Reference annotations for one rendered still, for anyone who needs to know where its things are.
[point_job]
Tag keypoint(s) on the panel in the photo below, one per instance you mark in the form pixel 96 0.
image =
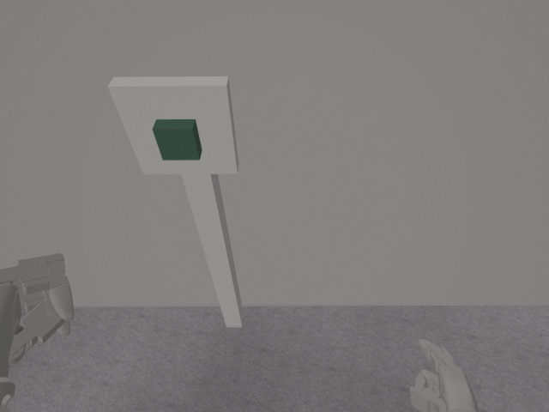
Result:
pixel 207 99

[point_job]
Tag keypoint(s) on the robot left hand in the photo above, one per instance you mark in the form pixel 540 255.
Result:
pixel 39 285

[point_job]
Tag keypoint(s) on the robot right hand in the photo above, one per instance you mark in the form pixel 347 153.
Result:
pixel 449 390

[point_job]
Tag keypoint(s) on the button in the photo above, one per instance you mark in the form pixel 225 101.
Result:
pixel 177 139

